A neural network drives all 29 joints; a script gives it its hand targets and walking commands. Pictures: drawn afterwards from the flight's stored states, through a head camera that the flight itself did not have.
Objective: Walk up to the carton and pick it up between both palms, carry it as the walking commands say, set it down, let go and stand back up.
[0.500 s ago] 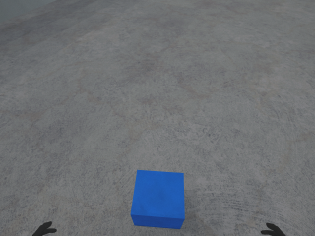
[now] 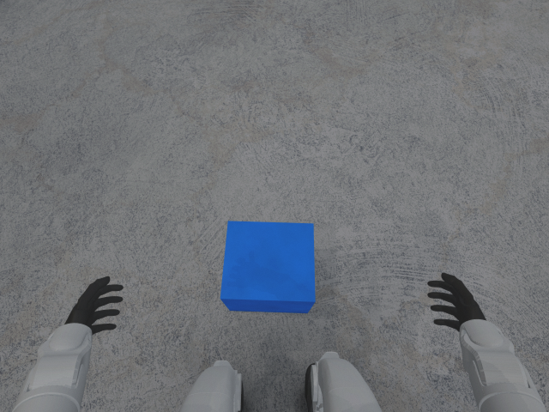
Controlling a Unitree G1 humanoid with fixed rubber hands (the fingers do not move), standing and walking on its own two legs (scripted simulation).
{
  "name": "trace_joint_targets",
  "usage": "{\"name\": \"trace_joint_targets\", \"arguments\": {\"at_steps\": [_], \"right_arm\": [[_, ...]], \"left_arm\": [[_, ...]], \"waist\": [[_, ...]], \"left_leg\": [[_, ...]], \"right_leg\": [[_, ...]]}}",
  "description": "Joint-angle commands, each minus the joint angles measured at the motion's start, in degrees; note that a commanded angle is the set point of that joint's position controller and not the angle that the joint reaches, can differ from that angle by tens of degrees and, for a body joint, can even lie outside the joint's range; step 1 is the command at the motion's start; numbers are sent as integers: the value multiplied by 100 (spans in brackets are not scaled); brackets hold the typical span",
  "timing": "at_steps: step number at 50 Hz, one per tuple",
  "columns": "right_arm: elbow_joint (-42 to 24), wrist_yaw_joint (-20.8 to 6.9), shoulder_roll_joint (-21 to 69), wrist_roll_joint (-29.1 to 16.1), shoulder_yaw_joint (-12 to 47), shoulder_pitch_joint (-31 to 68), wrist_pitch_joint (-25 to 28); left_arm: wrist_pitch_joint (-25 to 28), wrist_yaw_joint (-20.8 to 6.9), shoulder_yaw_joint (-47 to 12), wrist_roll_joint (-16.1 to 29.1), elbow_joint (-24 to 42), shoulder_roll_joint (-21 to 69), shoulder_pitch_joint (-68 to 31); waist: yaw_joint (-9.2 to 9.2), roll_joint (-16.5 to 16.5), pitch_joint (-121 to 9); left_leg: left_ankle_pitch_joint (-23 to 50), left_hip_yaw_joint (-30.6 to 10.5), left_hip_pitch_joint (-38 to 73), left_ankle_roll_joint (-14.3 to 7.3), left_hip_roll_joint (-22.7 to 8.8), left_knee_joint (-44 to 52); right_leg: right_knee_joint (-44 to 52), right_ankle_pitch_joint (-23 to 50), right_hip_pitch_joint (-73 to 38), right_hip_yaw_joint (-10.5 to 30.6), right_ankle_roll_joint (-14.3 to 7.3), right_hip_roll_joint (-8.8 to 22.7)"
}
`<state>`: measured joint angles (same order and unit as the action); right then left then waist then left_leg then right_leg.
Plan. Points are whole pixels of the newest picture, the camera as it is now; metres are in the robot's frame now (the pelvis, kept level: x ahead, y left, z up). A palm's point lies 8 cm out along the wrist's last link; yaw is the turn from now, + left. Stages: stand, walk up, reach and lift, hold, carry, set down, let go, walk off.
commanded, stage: reach and lift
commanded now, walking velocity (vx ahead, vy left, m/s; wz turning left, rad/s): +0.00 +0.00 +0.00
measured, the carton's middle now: (269, 269) +0.45 +0.02 -0.63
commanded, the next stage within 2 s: none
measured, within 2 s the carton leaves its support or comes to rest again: neither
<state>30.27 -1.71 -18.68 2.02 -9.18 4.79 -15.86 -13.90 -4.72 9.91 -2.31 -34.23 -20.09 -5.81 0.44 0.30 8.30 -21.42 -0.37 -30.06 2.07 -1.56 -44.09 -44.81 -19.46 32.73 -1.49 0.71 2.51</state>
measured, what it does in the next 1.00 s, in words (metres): lowers itself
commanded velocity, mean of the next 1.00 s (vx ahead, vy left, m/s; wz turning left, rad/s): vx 0.00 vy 0.00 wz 0.00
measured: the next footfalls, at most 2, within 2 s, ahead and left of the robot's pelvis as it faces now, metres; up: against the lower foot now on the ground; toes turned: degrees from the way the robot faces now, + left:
none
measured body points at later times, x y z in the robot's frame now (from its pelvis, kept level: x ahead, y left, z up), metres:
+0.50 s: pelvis -0.06 +0.01 -0.05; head +0.18 +0.01 +0.33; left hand +0.37 +0.26 -0.14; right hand +0.36 -0.26 -0.14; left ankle +0.01 +0.14 -0.71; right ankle +0.03 -0.12 -0.71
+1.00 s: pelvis -0.05 +0.01 -0.08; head +0.27 +0.01 +0.23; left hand +0.50 +0.24 -0.19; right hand +0.48 -0.22 -0.19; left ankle +0.01 +0.14 -0.71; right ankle +0.03 -0.13 -0.71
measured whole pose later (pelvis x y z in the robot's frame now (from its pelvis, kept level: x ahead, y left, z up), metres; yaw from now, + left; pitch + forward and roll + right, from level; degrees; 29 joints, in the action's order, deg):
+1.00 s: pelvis -0.05 +0.01 -0.08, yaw +0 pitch +45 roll +0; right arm 49.6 -1.0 -18.1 0.8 -21.1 67.0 -11.4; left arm -10.6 -4.6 18.4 0.2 -53.0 -22.4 -68.3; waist 0.6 0.0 0.0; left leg -18.9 -1.5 -86.6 1.5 -0.6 -60.7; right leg -58.2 -15.1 88.0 1.1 1.7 1.2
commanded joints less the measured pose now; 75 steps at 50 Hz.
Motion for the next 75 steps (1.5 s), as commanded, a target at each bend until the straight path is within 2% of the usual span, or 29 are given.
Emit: {"name": "trace_joint_targets", "arguments": {"at_steps": [1,5,9,16,21,28,35,40,47,52,55,59,67,75], "right_arm": [[-320,105,-766,-3,-213,843,7],[-54,130,-799,-14,-229,1518,-7],[156,95,-867,-144,-256,2289,-21],[482,-30,-1087,-237,-502,3588,-51],[663,-74,-1141,-340,-565,4427,-36],[896,-26,-1117,-368,-709,5420,109],[1084,43,-987,-387,-879,6118,316],[1174,86,-893,-344,-1037,6719,473],[1304,87,-777,-151,-1251,7478,536],[1365,71,-677,63,-1447,7341,615],[1292,34,-606,151,-1522,7193,685],[1196,-32,-562,179,-1556,7203,743],[1596,-31,-713,-29,-1478,7632,687],[1627,181,-1041,-414,-1160,8100,578]], "left_arm": [[37,54,140,109,301,-1033,-796],[2,100,168,211,6,-1025,-1374],[-45,154,228,336,-95,-985,-2157],[-182,279,271,488,-85,-876,-3511],[-218,310,392,517,-193,-963,-4387],[-85,246,537,522,-662,-1042,-5409],[179,136,664,514,-1126,-1151,-6268],[350,46,724,478,-1255,-1177,-6888],[434,15,923,276,-1268,-1153,-7566],[497,20,1103,108,-1274,-1040,-7507],[554,9,1189,32,-1247,-951,-7361],[596,-6,1218,2,-1201,-846,-7345],[482,90,1003,117,-1469,-774,-7790],[370,297,809,344,-1408,-1203,-8247]], "waist": [[2,-136,-2354],[-25,-170,-2702],[-66,-131,-2957],[-10,57,-3623],[-31,35,-4238],[-43,-59,-5070],[-22,-77,-5872],[32,-22,-6358],[-14,88,-6940],[32,72,-7377],[39,94,-7375],[48,119,-7142],[176,163,-6686],[118,160,-7512]], "left_leg": [[1683,229,-380,-18,466,135],[1635,255,-696,2,439,-101],[1357,285,-939,12,405,-211],[835,281,-1150,69,335,-364],[779,297,-1461,78,331,-520],[987,293,-2126,59,407,-772],[1512,269,-2702,-20,477,-1017],[1944,260,-2910,-30,482,-1204],[2372,324,-3075,13,475,-1290],[2914,328,-3224,11,481,-1396],[3142,294,-3312,0,471,-1482],[3008,249,-3524,1,462,-1693],[1757,309,-4468,83,532,-2637],[1450,476,-5050,97,560,-3782]], "right_leg": [[63,2131,-1420,87,239,-383],[-139,2021,-1039,86,255,-367],[-268,1535,-415,36,266,-362],[-451,794,603,-93,202,-384],[-589,749,863,-114,210,-412],[-861,1144,1071,-95,217,-454],[-1134,1783,1265,-45,209,-505],[-1291,2252,1438,1,192,-519],[-1378,2753,1481,0,175,-555],[-1515,3475,1410,16,170,-566],[-1582,3589,1717,29,168,-556],[-1765,3217,2397,-13,155,-544],[-2728,1813,3916,-246,140,-566],[-3865,1605,4208,-338,222,-576]]}}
